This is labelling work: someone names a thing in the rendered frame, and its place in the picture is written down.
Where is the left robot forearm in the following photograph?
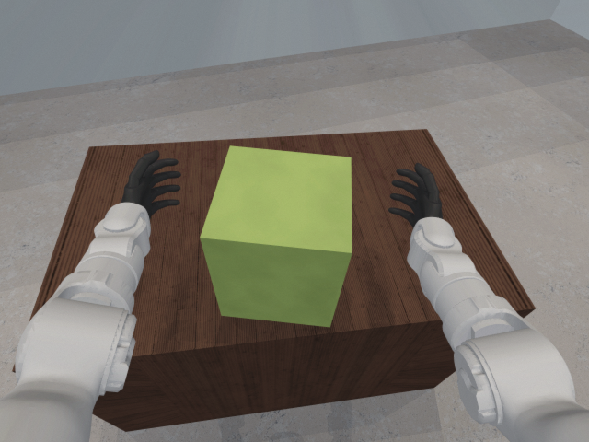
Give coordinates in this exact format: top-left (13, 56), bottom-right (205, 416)
top-left (15, 203), bottom-right (151, 383)

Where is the right robot upper arm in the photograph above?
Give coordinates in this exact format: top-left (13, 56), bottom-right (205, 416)
top-left (454, 328), bottom-right (589, 442)

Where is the left robot upper arm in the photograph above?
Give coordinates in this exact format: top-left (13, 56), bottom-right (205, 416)
top-left (0, 297), bottom-right (137, 442)

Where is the right robot forearm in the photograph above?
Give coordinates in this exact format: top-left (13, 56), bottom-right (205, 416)
top-left (407, 217), bottom-right (575, 399)

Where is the robot left hand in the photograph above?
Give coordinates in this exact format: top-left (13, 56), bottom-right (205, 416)
top-left (121, 150), bottom-right (181, 219)

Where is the carton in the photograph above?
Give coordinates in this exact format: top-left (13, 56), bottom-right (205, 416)
top-left (200, 146), bottom-right (352, 327)

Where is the robot right hand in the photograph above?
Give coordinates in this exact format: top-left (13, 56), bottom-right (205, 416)
top-left (388, 163), bottom-right (443, 228)

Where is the pedestal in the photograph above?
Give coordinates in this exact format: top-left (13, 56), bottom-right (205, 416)
top-left (12, 129), bottom-right (536, 432)

